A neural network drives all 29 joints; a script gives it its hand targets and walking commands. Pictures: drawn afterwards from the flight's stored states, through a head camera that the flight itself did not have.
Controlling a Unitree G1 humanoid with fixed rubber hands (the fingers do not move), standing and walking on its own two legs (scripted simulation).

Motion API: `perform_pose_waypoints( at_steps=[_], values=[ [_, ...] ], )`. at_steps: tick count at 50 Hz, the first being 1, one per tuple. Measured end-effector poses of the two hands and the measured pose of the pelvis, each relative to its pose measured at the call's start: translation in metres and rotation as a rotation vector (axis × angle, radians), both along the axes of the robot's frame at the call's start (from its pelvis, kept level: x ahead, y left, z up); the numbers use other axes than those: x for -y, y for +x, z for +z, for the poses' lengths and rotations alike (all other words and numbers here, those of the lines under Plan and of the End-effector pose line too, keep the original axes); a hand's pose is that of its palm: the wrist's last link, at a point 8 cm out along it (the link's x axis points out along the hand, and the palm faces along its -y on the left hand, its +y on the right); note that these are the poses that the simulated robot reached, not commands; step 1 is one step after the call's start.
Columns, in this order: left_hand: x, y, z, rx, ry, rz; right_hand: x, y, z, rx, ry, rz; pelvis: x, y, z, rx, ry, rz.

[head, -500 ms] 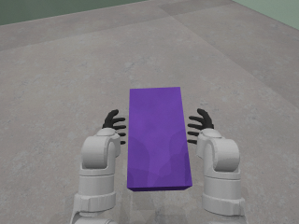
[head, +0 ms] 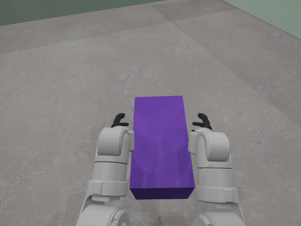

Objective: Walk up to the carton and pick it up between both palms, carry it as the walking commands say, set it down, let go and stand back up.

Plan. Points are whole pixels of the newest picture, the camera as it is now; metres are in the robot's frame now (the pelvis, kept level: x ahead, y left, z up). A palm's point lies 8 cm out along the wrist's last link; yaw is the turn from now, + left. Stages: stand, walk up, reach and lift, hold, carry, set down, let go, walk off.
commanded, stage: carry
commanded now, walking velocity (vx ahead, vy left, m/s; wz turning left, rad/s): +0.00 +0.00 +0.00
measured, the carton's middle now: (160, 145) +0.36 -0.02 -0.03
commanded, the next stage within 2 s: none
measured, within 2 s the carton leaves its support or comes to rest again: neither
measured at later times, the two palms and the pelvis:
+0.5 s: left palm (120, 109) +0.43 +0.11 +0.07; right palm (197, 111) +0.42 -0.12 +0.07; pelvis +0.11 +0.01 -0.01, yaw -3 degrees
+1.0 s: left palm (116, 105) +0.43 +0.11 +0.08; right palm (193, 108) +0.42 -0.11 +0.08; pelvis +0.12 +0.02 -0.01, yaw -2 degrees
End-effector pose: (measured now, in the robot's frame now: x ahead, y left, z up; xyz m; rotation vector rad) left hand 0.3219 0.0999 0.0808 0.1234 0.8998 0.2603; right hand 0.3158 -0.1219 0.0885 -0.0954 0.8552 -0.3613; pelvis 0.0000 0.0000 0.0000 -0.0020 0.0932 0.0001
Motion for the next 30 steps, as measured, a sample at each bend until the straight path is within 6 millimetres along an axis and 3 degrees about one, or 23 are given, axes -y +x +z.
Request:
perform_pose_waypoints(
  at_steps=[6, 12, 20, 30],
  values=[
    [-0.004, 0.035, -0.007, -0.004, -0.052, 0.031, -0.002, 0.04, 0.003, -0.009, 0.006, 0.008, 0.001, 0.031, 0.004, -0.008, -0.022, -0.035],
    [0.002, 0.068, -0.007, 0.042, -0.012, 0.063, 0.007, 0.076, -0.011, 0.032, 0.082, 0.048, 0.013, 0.064, -0.007, 0.006, 0.001, -0.016],
    [0.002, 0.095, -0.016, 0.015, -0.035, -0.008, 0.007, 0.091, -0.02, 0.008, 0.07, -0.003, -0.001, 0.091, -0.009, 0.016, 0.005, -0.029],
    [-0.016, 0.116, -0.007, 0.05, -0.042, -0.013, -0.009, 0.116, -0.005, 0.037, 0.053, 0.037, -0.014, 0.122, -0.009, 0.019, 0.004, -0.054]
  ],
)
